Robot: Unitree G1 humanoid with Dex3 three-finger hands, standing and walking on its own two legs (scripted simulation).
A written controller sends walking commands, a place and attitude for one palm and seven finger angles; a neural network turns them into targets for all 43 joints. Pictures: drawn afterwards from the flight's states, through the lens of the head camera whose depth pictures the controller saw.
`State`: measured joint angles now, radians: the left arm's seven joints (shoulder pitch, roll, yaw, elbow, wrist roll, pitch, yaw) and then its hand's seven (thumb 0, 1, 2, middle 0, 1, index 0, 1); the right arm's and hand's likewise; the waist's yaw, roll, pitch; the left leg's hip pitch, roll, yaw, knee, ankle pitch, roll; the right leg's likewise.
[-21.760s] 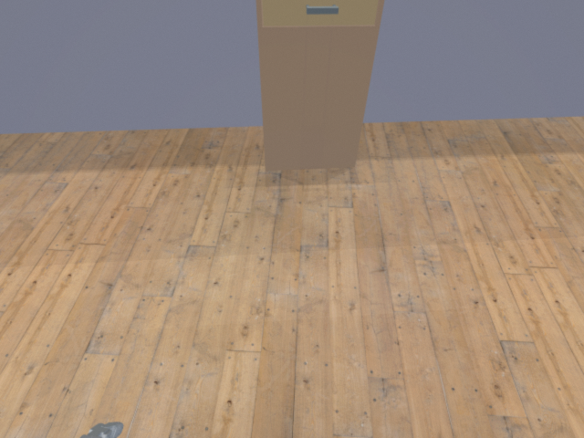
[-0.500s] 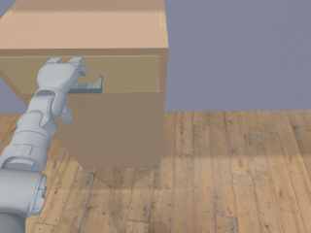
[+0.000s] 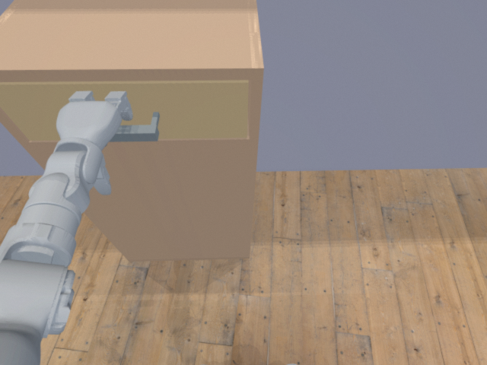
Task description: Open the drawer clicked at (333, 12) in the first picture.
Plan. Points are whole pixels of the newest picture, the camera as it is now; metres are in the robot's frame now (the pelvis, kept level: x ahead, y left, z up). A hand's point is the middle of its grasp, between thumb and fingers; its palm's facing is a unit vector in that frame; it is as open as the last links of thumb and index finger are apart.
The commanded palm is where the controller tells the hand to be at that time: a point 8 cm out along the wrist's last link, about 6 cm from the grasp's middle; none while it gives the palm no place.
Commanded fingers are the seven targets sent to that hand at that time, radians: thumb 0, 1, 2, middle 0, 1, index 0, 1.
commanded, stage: lower the fingers behind the handle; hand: left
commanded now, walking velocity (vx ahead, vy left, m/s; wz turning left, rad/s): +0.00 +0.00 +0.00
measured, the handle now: (125, 125) +0.52 +0.23 +0.07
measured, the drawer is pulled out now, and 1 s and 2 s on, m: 0.00 0.00 0.00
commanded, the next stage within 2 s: lift the fingers back up to retry in 0.60 s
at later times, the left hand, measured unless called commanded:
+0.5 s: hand (105, 140) +0.47 +0.25 +0.08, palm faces -0.03 +0.03 -1.00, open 13.7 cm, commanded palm +0.46 +0.24 +0.10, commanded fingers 0.00 -0.50 0.30 -0.30 -1.20 -0.30 -1.20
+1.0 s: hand (103, 139) +0.47 +0.25 +0.08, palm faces -0.06 +0.00 -1.00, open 13.7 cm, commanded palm +0.46 +0.24 +0.15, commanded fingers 0.00 -0.50 0.30 -0.30 -1.20 -0.30 -1.20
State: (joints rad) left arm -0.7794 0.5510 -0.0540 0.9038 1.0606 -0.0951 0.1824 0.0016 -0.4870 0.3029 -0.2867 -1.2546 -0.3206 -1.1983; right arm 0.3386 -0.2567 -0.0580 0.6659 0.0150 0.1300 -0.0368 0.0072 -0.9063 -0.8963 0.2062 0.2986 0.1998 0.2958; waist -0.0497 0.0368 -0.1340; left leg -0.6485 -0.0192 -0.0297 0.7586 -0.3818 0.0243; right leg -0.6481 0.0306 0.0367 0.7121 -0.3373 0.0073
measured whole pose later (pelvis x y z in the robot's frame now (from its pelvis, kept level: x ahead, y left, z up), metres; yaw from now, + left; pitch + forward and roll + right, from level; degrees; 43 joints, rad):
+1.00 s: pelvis -0.01 +0.00 +0.00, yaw +0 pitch +16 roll -1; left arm -0.86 0.60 -0.06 0.96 1.04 -0.10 0.11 0.00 -0.49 0.30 -0.31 -1.29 -0.33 -1.21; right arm 0.37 -0.25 -0.03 0.66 0.03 0.11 -0.07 0.01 -0.91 -0.90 0.21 0.30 0.20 0.30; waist -0.08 0.04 -0.13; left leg -0.70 -0.02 -0.03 0.79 -0.38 0.02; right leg -0.69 0.03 0.03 0.73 -0.33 0.01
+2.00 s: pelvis +0.01 -0.02 +0.01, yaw +1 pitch +12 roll +0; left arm -0.76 0.56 -0.08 0.77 0.99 -0.06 0.03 0.00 -0.49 0.30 -0.32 -1.20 -0.32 -1.20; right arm 0.29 -0.27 -0.05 0.66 0.04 0.15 -0.06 0.01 -0.91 -0.90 0.21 0.30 0.20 0.30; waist -0.03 0.06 -0.11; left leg -0.49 -0.01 -0.05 0.64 -0.35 0.00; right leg -0.50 0.03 0.02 0.62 -0.32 -0.02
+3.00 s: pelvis +0.00 -0.01 +0.01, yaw +0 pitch +13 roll -1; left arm -0.83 0.63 -0.03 0.91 1.03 -0.07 0.05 0.00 -0.49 0.30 -0.34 -1.21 -0.33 -1.21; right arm 0.32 -0.26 -0.03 0.65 0.04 0.12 -0.07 0.01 -0.91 -0.90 0.21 0.30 0.20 0.30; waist -0.05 0.04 -0.10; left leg -0.54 -0.02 -0.03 0.66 -0.34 0.02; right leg -0.55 0.03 0.04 0.63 -0.30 0.00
